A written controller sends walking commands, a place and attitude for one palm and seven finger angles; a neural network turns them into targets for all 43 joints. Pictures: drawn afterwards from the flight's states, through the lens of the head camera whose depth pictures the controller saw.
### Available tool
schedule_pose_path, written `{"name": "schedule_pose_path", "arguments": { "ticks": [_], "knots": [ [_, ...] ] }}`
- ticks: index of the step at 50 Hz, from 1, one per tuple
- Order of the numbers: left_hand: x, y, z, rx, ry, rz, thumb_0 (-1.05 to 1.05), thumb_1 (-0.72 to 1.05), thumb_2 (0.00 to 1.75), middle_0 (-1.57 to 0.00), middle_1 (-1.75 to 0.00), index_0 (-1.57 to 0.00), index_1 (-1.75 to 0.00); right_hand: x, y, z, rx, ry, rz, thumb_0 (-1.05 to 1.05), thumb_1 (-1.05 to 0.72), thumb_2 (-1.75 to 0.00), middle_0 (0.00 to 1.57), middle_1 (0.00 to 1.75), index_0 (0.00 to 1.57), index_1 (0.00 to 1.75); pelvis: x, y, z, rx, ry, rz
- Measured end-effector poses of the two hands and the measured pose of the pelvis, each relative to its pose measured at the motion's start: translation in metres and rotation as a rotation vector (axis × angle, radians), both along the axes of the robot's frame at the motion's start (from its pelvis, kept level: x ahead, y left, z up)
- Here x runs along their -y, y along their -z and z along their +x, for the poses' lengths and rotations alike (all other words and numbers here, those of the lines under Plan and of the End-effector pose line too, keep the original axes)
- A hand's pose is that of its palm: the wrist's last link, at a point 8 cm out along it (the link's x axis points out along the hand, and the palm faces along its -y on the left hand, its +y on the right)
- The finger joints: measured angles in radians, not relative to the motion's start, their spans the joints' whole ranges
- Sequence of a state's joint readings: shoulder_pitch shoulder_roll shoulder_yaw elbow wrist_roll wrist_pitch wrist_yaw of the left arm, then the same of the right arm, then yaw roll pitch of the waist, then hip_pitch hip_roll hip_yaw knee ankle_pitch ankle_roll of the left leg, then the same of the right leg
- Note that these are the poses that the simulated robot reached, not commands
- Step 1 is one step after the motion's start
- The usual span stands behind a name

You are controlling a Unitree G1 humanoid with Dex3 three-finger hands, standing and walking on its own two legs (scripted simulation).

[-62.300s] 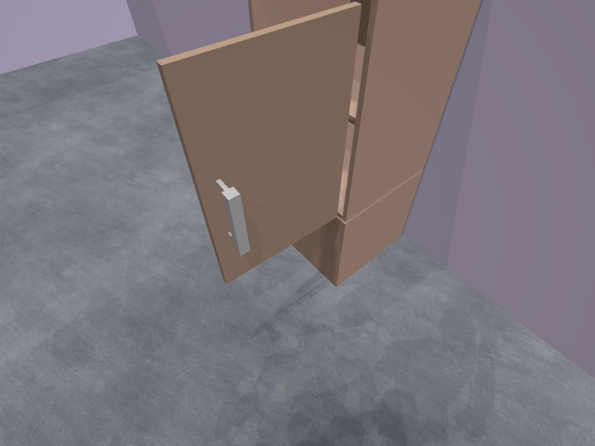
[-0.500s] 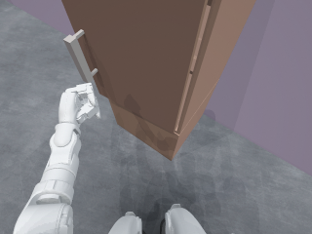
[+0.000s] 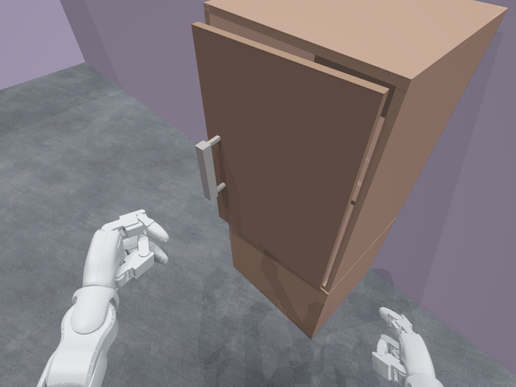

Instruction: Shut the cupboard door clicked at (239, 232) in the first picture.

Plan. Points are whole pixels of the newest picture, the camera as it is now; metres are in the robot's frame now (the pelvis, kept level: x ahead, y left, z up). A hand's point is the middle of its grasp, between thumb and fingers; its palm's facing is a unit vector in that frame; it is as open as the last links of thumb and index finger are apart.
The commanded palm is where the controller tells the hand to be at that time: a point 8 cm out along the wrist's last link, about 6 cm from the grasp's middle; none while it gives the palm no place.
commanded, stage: draw the hand back to the body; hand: left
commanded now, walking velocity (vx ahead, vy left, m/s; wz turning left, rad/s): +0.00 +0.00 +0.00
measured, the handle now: (213, 168) +0.63 +0.17 -0.07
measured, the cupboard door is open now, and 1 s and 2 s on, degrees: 5 5 5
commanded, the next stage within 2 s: step back with the hand held close in 0.82 s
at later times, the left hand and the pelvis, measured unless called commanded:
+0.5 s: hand (6, 283) +0.18 +0.28 +0.18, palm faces +0.45 -0.78 -0.43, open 6.6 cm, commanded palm +0.14 +0.31 +0.19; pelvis +0.00 +0.01 +0.01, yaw +1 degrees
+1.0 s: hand (22, 290) +0.18 +0.26 +0.18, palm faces +0.45 -0.80 -0.40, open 7.4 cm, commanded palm +0.13 +0.30 +0.19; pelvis -0.01 +0.00 +0.01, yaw +0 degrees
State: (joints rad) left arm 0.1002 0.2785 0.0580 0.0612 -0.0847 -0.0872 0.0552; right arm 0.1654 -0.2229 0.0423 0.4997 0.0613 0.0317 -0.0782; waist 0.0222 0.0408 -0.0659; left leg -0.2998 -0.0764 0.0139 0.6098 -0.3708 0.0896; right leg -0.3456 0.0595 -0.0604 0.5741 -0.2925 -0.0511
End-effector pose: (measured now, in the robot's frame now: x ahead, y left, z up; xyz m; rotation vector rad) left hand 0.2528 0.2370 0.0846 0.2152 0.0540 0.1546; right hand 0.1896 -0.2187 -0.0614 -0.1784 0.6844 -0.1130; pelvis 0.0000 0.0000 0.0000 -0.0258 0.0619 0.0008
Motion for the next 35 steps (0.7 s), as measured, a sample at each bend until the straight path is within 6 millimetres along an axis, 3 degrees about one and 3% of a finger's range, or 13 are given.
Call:
{"name": "schedule_pose_path", "arguments": {
  "ticks": [5,10,25,35],
  "knots": [
    [-0.022,-0.025,-0.023,0.021,-0.084,0.045,0.02,0.9,0.9,-0.9,-1.06,-0.9,-1.06,-0.022,-0.007,0.013,0.03,-0.071,0.026,0.0,-0.91,-0.9,0.2,0.3,0.2,0.3,-0.004,-0.008,0.005,0.043,-0.012,-0.002],
    [-0.037,-0.046,-0.045,0.05,-0.137,0.094,0.02,0.9,0.9,-0.77,-0.91,-0.76,-0.91,-0.032,-0.004,0.01,0.015,-0.107,0.043,0.0,-0.9,-0.9,0.21,0.3,0.21,0.3,-0.008,-0.012,0.008,0.068,-0.016,-0.003],
    [-0.077,-0.111,-0.115,0.188,-0.277,0.305,0.02,0.89,0.9,-0.36,-0.47,-0.36,-0.47,-0.014,0.008,-0.02,-0.025,-0.068,0.026,0.01,-0.9,-0.9,0.21,0.3,0.2,0.3,-0.01,-0.014,0.0,0.103,-0.012,-0.003],
    [-0.069,-0.095,-0.123,0.182,-0.29,0.243,0.01,0.89,0.9,-0.23,-0.32,-0.23,-0.33,-0.004,0.004,-0.026,0.001,-0.06,0.003,0.01,-0.91,-0.9,0.21,0.3,0.2,0.3,-0.006,-0.013,-0.01,0.116,-0.012,0.004]
  ]
}}
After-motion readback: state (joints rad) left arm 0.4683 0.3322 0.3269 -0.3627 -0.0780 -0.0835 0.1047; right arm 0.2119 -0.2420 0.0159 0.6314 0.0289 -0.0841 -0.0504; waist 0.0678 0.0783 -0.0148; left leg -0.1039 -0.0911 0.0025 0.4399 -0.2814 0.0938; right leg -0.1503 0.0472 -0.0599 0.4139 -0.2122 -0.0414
